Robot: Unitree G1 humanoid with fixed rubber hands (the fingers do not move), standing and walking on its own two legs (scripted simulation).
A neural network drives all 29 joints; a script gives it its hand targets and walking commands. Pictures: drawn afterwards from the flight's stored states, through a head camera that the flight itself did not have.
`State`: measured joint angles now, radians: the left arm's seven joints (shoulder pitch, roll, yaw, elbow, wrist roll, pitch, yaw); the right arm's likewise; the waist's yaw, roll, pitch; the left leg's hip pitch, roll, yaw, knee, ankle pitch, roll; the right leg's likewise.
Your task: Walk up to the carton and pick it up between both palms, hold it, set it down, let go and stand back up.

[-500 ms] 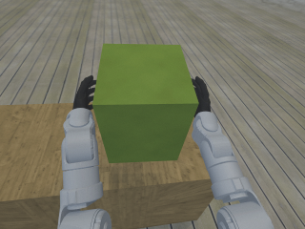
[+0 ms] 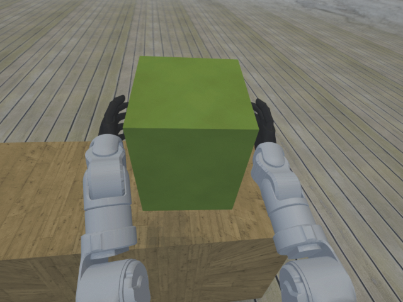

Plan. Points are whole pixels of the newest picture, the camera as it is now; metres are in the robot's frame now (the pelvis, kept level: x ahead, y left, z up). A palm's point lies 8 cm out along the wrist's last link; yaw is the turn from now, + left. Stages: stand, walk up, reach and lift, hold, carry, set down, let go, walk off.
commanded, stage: hold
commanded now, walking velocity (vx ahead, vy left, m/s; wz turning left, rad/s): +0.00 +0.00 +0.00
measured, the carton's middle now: (188, 137) +0.40 +0.01 +0.17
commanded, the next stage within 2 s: set down in 0.50 s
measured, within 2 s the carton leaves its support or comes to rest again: neither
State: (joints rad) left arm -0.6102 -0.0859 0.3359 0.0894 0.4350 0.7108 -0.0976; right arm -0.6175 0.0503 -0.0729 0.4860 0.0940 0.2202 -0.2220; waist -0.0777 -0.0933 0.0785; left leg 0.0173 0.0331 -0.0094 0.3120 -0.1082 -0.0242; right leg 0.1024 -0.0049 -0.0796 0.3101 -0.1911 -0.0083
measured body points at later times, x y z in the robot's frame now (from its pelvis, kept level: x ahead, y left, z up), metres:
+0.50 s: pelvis +0.03 +0.01 +0.00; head -0.02 +0.04 +0.45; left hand +0.40 +0.15 +0.20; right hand +0.40 -0.14 +0.19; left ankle +0.06 +0.14 -0.75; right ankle +0.01 -0.11 -0.75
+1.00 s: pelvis +0.04 -0.01 +0.00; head +0.01 +0.02 +0.45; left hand +0.41 +0.14 +0.16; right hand +0.40 -0.15 +0.15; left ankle +0.06 +0.14 -0.75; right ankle +0.01 -0.11 -0.75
